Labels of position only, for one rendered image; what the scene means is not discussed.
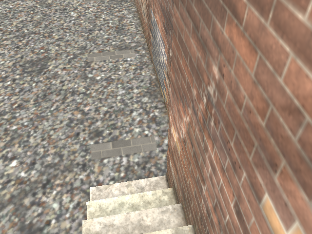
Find stairs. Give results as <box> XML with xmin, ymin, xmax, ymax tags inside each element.
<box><xmin>82</xmin><ymin>175</ymin><xmax>196</xmax><ymax>234</ymax></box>

